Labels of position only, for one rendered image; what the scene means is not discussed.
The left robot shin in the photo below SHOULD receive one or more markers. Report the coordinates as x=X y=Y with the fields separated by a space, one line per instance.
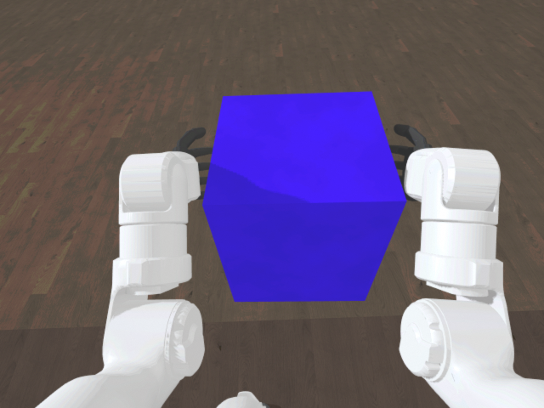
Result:
x=247 y=394

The right robot forearm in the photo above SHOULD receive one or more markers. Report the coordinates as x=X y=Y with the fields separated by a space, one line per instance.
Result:
x=459 y=192

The left robot upper arm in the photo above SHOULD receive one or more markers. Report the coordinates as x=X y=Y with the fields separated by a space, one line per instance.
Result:
x=150 y=345

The right robot upper arm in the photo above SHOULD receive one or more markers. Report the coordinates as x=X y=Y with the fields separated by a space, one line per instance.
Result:
x=464 y=351

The left robot hand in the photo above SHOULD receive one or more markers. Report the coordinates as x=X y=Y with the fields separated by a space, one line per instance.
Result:
x=185 y=141

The left robot forearm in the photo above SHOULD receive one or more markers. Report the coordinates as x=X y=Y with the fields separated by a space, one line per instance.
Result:
x=154 y=192

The right robot hand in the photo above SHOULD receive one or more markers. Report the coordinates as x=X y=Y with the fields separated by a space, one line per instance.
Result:
x=417 y=139

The carton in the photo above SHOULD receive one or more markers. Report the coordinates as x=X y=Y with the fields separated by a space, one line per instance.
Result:
x=302 y=196

